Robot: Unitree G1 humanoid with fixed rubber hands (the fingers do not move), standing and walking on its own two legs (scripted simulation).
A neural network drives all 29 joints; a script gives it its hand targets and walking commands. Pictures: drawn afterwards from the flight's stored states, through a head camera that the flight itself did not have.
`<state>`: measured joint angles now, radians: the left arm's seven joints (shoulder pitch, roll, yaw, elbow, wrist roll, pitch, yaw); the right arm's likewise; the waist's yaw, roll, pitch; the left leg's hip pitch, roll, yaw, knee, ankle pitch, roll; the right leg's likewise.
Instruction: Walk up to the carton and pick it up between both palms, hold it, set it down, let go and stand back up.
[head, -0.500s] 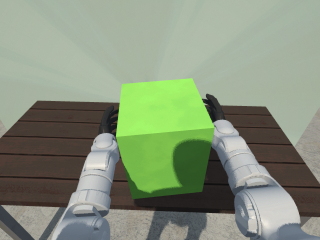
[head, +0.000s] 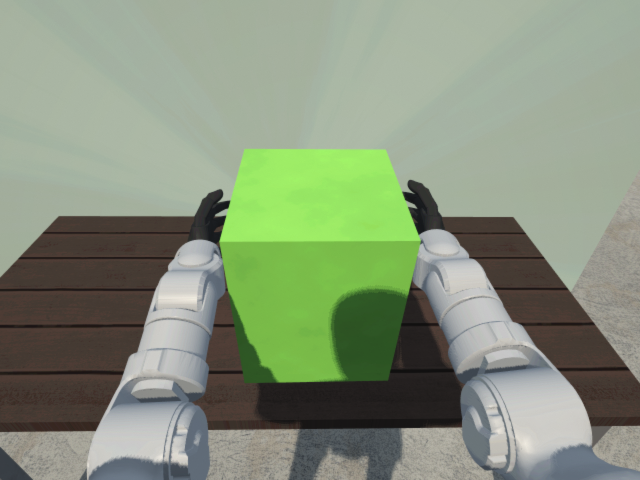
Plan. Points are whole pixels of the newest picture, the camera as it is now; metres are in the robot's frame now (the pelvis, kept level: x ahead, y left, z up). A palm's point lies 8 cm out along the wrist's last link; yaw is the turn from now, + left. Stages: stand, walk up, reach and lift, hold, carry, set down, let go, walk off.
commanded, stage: reach and lift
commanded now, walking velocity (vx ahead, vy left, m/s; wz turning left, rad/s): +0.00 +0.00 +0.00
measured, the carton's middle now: (316, 264) +0.40 +0.02 +0.13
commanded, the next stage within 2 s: hold in 1.08 s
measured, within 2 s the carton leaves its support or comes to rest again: neither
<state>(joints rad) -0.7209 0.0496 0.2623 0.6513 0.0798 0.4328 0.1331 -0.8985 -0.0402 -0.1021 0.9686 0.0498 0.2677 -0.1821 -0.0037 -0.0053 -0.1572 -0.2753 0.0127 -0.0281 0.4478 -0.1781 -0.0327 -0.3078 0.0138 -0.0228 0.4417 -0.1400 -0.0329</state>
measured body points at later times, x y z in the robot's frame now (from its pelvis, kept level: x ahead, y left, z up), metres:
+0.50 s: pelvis +0.00 +0.00 +0.00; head -0.06 +0.01 +0.45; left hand +0.40 +0.18 +0.20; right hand +0.41 -0.12 +0.21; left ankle +0.04 +0.14 -0.74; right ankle +0.06 -0.10 -0.74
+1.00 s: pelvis +0.00 +0.00 +0.00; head -0.07 +0.01 +0.45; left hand +0.40 +0.18 +0.22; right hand +0.41 -0.12 +0.23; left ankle +0.04 +0.14 -0.74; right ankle +0.06 -0.10 -0.74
